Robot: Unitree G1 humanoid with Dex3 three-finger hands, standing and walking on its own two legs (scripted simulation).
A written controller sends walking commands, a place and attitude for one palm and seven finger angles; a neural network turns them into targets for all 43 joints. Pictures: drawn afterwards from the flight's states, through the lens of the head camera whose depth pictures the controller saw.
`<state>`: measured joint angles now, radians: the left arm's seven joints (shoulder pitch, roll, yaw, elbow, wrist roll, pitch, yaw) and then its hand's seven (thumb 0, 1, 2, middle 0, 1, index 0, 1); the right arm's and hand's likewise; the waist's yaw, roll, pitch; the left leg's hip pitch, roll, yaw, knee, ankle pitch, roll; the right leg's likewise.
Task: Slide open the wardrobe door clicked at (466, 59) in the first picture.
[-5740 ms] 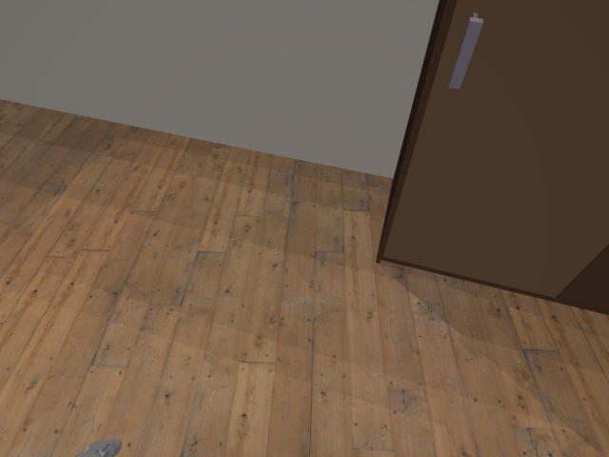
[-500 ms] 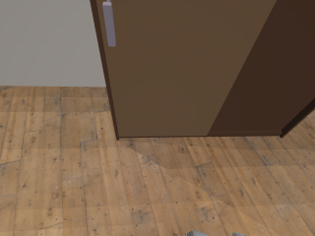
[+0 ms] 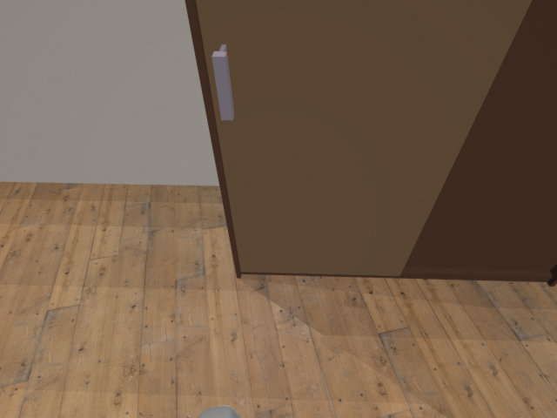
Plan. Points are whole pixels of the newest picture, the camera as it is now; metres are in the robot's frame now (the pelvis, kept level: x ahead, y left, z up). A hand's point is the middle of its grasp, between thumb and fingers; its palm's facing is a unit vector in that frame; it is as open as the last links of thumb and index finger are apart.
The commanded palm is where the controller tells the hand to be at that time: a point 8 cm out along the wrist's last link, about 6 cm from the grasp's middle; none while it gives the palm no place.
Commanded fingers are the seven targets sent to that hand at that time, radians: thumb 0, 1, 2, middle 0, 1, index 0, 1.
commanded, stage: take the last steps up to it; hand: left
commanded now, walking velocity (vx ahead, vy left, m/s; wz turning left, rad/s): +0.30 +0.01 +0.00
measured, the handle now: (225, 82) +0.76 +0.17 +0.12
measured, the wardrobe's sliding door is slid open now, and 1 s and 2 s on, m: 0.00 0.00 0.00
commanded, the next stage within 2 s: come to a stop and stand still in 0.54 s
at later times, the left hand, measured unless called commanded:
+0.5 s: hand (161, 366) +0.24 +0.23 -0.16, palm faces +0.00 -0.98 -0.20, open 7.4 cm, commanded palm none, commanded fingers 0.00 0.90 0.90 -0.20 -0.30 -0.20 -0.30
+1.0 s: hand (179, 340) +0.30 +0.23 -0.20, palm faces +0.03 -0.98 -0.20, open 7.3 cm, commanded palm none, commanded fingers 0.00 0.90 0.90 -0.20 -0.30 -0.20 -0.30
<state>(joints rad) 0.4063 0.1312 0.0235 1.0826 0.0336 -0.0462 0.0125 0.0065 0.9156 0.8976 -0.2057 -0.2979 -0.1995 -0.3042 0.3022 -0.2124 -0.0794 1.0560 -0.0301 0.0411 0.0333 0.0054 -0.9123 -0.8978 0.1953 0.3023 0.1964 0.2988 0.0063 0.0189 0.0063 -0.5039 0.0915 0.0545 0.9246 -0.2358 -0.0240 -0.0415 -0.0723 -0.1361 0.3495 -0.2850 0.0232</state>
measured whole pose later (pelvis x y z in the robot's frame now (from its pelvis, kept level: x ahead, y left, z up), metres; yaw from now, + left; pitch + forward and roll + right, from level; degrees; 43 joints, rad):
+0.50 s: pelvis +0.15 +0.05 +0.00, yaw -2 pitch -1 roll +1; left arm 0.17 0.18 0.07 1.01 0.03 0.00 -0.01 0.01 0.91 0.90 -0.20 -0.30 -0.19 -0.30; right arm 0.35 -0.12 -0.05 1.11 -0.03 -0.05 -0.01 0.00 -0.92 -0.90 0.20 0.30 0.20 0.30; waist -0.02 -0.01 0.02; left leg -0.06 0.02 0.20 0.35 -0.26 0.02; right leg -0.49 -0.12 -0.09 0.79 -0.24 0.02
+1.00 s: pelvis +0.25 +0.04 -0.02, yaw -2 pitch -2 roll -1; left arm 0.20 0.18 0.05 1.03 0.02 0.03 0.03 0.00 0.92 0.90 -0.21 -0.30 -0.20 -0.30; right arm 0.15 -0.17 -0.06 1.01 -0.02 0.03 -0.02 0.00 -0.92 -0.90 0.19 0.30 0.20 0.30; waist 0.02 -0.02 0.10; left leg -0.33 0.03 0.09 0.61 -0.20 0.01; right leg -0.28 -0.05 -0.13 0.62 -0.29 0.00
